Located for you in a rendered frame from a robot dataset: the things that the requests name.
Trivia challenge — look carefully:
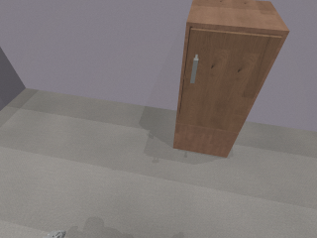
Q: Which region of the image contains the cupboard door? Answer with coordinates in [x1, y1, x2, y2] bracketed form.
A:
[178, 28, 282, 132]

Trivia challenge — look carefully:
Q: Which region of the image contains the handle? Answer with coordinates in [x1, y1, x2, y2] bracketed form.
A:
[190, 55, 199, 83]

